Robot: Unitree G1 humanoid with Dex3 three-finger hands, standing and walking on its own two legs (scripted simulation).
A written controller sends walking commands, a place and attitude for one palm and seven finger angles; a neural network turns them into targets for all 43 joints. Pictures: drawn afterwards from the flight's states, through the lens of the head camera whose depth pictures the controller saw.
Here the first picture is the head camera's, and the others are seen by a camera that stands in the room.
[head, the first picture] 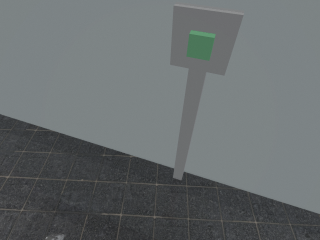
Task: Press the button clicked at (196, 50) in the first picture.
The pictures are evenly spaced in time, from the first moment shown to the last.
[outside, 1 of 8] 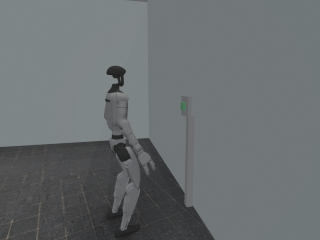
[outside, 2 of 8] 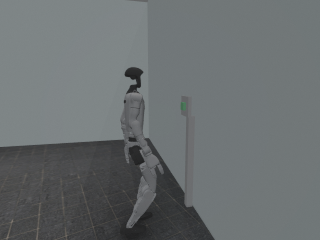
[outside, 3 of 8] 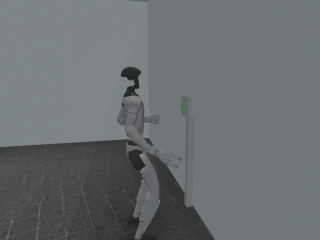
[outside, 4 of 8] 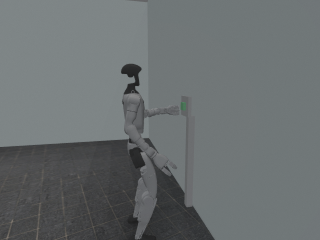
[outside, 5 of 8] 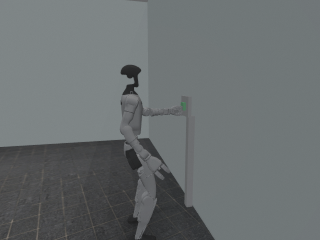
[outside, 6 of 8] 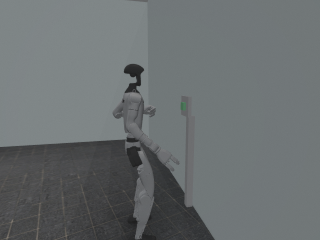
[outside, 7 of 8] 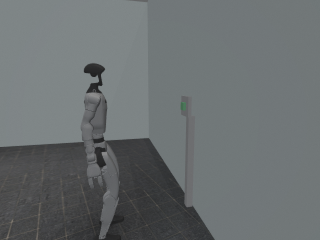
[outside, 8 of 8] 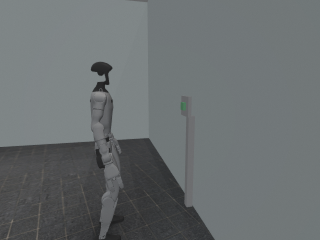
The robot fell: no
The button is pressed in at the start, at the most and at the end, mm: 0 13 0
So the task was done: yes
